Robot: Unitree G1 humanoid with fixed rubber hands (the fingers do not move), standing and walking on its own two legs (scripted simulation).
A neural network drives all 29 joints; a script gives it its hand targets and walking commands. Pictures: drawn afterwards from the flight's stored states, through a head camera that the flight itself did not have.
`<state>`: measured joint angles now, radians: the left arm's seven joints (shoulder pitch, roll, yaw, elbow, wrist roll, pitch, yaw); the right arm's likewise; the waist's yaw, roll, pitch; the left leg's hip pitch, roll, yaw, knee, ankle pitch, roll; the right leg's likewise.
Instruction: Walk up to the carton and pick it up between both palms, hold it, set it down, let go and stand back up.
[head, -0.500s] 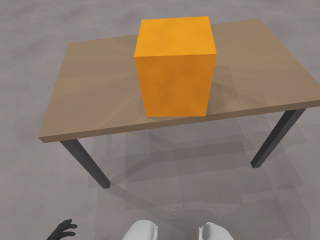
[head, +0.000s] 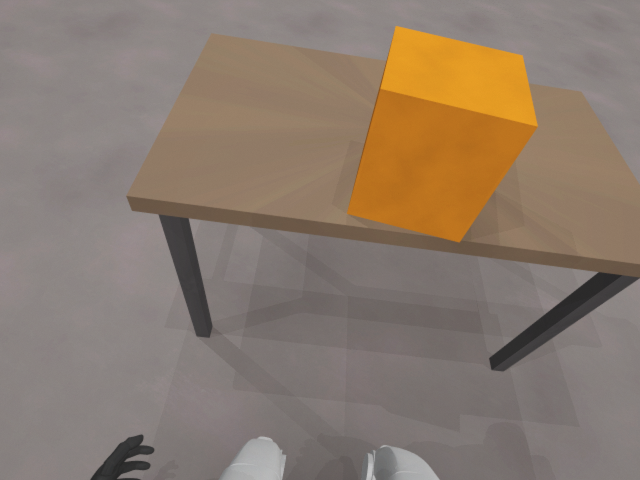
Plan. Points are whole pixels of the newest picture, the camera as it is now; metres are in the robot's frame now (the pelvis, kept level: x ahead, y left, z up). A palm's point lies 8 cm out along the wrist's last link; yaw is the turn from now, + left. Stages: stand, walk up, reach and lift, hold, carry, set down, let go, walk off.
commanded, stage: walk up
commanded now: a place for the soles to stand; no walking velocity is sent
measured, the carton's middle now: (429, 139) +0.63 -0.14 +0.07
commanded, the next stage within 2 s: none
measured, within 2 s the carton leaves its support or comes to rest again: neither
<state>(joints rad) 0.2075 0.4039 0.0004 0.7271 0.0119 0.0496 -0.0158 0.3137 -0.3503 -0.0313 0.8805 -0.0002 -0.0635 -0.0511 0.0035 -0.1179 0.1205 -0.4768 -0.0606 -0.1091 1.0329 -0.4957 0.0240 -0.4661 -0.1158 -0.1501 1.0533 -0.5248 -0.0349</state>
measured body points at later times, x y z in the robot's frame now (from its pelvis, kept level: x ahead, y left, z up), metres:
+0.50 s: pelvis -0.01 -0.03 +0.00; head +0.02 -0.02 +0.45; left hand +0.09 +0.28 -0.11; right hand +0.08 -0.33 -0.12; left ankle +0.03 +0.10 -0.68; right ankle +0.02 -0.14 -0.68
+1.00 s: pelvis +0.02 -0.10 +0.00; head +0.03 -0.05 +0.44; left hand +0.12 +0.21 -0.13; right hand +0.07 -0.42 -0.08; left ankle +0.03 +0.10 -0.67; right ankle +0.05 -0.21 -0.65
